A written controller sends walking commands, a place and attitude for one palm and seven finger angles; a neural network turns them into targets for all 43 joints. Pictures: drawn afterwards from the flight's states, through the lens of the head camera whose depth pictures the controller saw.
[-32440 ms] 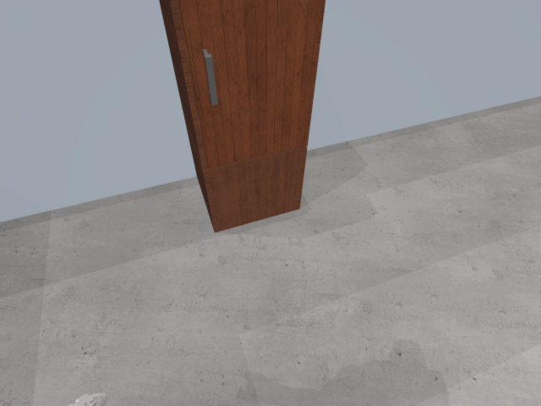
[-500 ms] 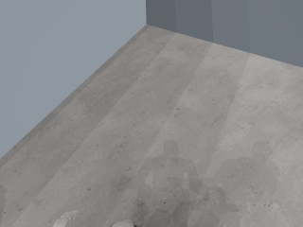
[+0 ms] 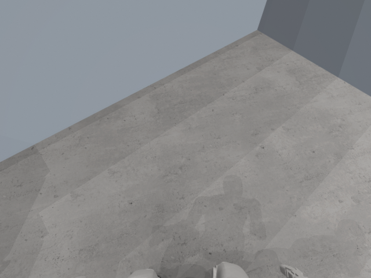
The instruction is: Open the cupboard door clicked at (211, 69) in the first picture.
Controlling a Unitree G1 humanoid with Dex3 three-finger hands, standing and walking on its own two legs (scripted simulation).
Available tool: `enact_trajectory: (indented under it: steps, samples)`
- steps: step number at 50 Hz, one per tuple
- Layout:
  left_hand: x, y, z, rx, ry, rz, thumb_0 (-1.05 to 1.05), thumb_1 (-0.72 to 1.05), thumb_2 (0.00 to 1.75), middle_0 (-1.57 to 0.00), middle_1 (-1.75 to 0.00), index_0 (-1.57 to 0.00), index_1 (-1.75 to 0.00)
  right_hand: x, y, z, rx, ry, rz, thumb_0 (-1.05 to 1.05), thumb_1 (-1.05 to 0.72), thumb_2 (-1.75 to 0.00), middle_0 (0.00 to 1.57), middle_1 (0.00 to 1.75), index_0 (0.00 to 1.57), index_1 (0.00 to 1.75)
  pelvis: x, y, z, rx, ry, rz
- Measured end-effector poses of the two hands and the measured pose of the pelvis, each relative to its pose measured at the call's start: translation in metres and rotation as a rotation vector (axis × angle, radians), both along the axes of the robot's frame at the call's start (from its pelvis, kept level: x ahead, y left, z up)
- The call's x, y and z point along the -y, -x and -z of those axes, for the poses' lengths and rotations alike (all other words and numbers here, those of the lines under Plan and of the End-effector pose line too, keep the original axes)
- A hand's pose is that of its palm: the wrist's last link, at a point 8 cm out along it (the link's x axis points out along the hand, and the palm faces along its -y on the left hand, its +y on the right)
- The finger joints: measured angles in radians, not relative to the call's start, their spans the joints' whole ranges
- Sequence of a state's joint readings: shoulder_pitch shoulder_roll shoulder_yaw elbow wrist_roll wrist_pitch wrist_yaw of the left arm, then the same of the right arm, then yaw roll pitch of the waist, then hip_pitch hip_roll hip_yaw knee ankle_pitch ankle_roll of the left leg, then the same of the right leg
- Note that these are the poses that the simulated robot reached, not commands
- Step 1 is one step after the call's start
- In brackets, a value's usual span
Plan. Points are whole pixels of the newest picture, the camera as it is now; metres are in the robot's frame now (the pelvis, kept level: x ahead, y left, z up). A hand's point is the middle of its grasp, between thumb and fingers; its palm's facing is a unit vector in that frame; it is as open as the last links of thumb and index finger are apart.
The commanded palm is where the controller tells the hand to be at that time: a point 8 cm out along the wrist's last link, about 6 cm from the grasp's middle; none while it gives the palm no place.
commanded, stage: turn to face it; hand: left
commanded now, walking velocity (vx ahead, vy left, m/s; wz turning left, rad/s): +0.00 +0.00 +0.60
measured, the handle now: out of the picture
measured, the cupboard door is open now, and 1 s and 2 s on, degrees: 44 44 44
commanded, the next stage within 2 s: none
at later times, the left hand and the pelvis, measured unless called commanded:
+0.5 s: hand out of the picture +0.02 +0.16 -0.16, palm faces +0.32 -0.92 -0.21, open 7.3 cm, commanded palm none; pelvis +0.01 -0.04 +0.01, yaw +19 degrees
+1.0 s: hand out of the picture +0.01 +0.16 -0.14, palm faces +0.55 -0.78 -0.29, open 7.3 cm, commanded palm none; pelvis +0.03 -0.07 +0.00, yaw +36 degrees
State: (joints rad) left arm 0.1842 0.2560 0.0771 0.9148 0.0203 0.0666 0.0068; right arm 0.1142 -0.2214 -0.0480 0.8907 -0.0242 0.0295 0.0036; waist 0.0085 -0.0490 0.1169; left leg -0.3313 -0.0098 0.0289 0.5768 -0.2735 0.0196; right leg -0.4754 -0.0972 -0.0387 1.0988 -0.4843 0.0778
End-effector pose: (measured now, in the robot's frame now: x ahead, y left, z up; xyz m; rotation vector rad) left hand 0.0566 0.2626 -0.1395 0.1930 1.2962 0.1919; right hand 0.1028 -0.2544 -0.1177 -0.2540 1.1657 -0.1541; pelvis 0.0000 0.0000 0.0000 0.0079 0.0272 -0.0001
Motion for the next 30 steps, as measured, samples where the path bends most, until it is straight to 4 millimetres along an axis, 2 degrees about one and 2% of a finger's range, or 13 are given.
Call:
enact_trajectory:
  steps: [7,11,16,21,25,28,30]
  samples:
    - [0.017,-0.026,-0.021,0.123,-0.03,-0.023,0.0,0.91,0.9,-0.2,-0.3,-0.2,-0.3,0.015,0.006,0.011,-0.061,-0.037,-0.031,0.01,-0.9,-0.9,0.2,0.3,0.2,0.3,0.022,-0.003,-0.003,-0.004,0.007,-0.077]
    - [0.034,-0.025,-0.026,0.181,-0.063,-0.045,0.0,0.91,0.9,-0.2,-0.3,-0.2,-0.3,0.031,-0.001,0.026,-0.085,-0.06,-0.05,0.01,-0.9,-0.9,0.2,0.3,0.2,0.3,0.04,-0.005,0.004,0.004,-0.007,-0.133]
    - [0.053,-0.001,-0.032,0.143,-0.047,-0.112,0.0,0.91,0.9,-0.21,-0.3,-0.2,-0.3,0.038,-0.019,0.018,-0.103,-0.063,-0.095,0.01,-0.91,-0.9,0.2,0.3,0.2,0.3,0.048,-0.01,-0.006,0.014,-0.026,-0.198]
    - [0.064,0.027,-0.025,0.105,-0.005,-0.196,0.0,0.91,0.9,-0.21,-0.3,-0.2,-0.3,0.027,-0.046,0.007,-0.098,-0.053,-0.181,0.01,-0.91,-0.9,0.2,0.3,0.19,0.3,0.049,-0.014,-0.011,0.015,-0.04,-0.272]
    - [0.059,0.058,-0.01,0.075,0.022,-0.282,0.0,0.91,0.9,-0.21,-0.3,-0.2,-0.3,0.005,-0.075,0.003,-0.07,-0.031,-0.275,0.01,-0.91,-0.9,0.2,0.3,0.19,0.3,0.042,-0.014,-0.006,0.018,-0.029,-0.331]
    - [0.047,0.084,0.008,0.042,0.036,-0.35,0.0,0.91,0.9,-0.21,-0.3,-0.2,-0.3,-0.014,-0.097,0.005,-0.01,-0.01,-0.343,0.01,-0.91,-0.9,0.2,0.3,0.19,0.3,0.031,-0.014,0.007,0.013,-0.009,-0.374]
    - [0.04,0.096,0.013,0.008,0.028,-0.381,0.0,0.91,0.9,-0.21,-0.3,-0.2,-0.3,-0.024,-0.104,0.003,0.013,0.0,-0.379,0.01,-0.91,-0.9,0.2,0.3,0.19,0.3,0.03,-0.012,0.009,0.013,-0.009,-0.393]
